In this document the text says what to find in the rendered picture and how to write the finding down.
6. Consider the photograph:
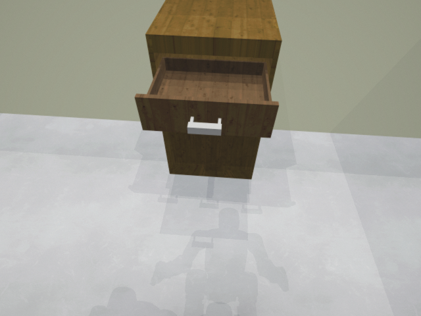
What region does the cabinet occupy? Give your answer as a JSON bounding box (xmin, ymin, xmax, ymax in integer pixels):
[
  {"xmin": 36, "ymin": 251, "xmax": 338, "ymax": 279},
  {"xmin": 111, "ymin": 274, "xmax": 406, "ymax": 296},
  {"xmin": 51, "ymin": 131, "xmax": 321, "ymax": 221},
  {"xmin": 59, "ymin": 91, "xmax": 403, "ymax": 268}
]
[{"xmin": 145, "ymin": 0, "xmax": 282, "ymax": 179}]

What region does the handle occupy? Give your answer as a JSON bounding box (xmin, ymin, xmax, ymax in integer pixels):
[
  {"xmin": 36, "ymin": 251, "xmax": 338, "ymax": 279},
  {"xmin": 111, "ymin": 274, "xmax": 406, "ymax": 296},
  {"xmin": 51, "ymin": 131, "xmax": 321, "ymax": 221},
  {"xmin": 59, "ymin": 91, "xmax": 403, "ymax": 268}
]
[{"xmin": 187, "ymin": 117, "xmax": 222, "ymax": 136}]

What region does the drawer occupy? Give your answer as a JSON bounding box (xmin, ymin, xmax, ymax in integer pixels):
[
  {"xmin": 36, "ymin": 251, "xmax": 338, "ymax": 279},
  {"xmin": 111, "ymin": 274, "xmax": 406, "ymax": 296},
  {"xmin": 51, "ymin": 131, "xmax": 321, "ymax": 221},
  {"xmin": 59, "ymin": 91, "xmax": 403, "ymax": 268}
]
[{"xmin": 135, "ymin": 57, "xmax": 279, "ymax": 138}]

